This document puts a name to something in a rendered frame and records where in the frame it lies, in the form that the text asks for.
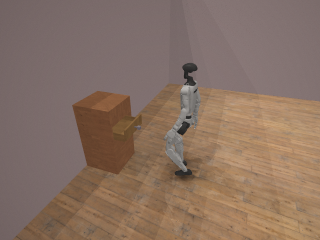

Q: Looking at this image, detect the right robot forearm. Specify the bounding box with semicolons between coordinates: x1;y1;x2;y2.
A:
192;101;201;117

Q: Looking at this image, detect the cabinet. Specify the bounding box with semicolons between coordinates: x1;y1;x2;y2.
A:
72;91;135;175

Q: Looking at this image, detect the left robot hand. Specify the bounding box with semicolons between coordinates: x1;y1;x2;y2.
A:
163;129;176;144

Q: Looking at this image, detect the drawer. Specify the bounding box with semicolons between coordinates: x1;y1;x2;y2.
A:
112;114;142;142

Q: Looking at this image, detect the right robot thigh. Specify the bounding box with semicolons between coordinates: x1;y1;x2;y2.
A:
175;136;183;144

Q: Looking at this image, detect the robot right upper arm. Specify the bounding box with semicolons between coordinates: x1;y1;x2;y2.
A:
194;80;201;104

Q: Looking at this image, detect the robot left upper arm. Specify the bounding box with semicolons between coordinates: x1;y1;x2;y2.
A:
180;86;190;114

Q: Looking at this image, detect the robot right shin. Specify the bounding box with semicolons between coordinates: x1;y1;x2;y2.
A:
174;136;184;161

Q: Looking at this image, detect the right robot hand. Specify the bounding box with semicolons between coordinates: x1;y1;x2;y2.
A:
190;116;198;129

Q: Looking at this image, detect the left robot forearm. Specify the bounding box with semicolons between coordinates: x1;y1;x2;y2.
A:
171;109;187;132

